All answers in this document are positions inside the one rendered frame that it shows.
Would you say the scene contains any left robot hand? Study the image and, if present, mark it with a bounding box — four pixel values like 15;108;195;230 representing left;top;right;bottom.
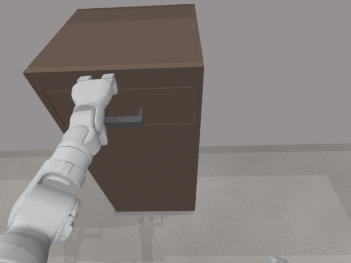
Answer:
71;73;118;145

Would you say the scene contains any handle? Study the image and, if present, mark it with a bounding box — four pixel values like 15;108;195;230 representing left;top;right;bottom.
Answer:
104;107;144;128

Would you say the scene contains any drawer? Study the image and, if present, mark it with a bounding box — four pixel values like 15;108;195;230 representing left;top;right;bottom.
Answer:
45;87;194;127

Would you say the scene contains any robot left forearm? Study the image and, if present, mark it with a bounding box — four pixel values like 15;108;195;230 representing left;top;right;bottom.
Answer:
8;101;105;230

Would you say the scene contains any robot left upper arm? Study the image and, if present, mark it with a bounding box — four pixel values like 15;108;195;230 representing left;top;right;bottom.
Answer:
0;183;81;263

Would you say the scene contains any cabinet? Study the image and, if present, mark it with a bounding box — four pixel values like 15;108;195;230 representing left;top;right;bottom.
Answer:
23;4;204;211

